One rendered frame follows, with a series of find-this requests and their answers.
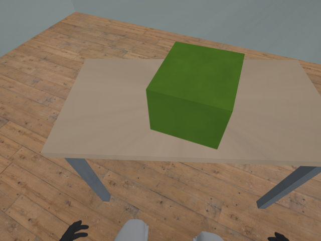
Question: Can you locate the left robot hand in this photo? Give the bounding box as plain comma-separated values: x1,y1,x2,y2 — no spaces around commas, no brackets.
59,220,89,241

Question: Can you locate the left robot thigh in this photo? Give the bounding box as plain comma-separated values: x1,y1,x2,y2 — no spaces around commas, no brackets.
114,219,148,241

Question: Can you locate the carton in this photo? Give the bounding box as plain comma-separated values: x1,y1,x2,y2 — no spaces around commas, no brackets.
146,42,245,149

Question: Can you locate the table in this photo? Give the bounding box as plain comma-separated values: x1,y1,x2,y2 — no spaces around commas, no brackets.
41,59,321,209

